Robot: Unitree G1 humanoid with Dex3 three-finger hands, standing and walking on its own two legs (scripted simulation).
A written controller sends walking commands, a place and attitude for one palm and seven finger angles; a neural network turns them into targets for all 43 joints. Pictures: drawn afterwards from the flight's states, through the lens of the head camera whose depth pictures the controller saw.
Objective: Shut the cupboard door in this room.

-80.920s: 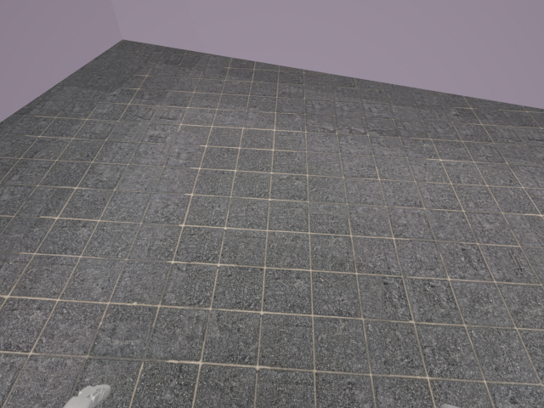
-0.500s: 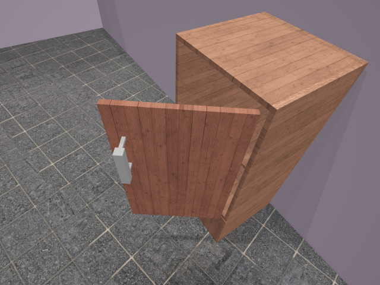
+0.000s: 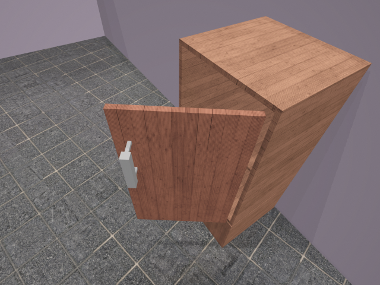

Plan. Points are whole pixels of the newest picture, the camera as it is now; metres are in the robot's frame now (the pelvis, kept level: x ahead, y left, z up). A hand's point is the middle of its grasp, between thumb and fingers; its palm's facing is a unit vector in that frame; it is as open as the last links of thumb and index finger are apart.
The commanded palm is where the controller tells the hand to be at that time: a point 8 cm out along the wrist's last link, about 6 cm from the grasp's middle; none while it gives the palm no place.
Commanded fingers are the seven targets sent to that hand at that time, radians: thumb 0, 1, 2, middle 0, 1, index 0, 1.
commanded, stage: look again from close up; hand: left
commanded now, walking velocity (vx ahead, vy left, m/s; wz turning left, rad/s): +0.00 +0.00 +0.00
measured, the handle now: (130, 164) +0.42 +0.18 -0.03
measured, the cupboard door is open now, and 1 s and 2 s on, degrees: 53 53 53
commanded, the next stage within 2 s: raise the hand and make a fist in 0.32 s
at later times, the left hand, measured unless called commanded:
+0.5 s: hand out of the picture +0.04 +0.19 -0.14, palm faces +0.15 -0.97 -0.16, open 7.3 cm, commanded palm +0.07 +0.24 -0.07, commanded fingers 0.00 0.90 0.90 -0.27 -0.38 -0.27 -0.38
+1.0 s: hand out of the picture +0.12 +0.18 -0.05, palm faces +0.11 -0.99 -0.05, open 5.4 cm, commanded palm +0.11 +0.23 -0.06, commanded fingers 0.00 0.90 0.90 -0.73 -0.88 -0.73 -0.88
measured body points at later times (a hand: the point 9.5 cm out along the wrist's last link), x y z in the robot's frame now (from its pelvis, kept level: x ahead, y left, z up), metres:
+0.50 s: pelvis -0.02 +0.00 +0.00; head -0.02 +0.02 +0.44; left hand +0.03 +0.24 -0.12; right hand +0.01 -0.23 -0.14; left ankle +0.04 +0.10 -0.74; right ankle -0.01 -0.14 -0.74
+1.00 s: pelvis -0.04 -0.03 -0.12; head +0.02 +0.01 +0.32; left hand +0.11 +0.24 -0.05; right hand +0.22 -0.23 -0.15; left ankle +0.04 +0.10 -0.74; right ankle -0.01 -0.14 -0.74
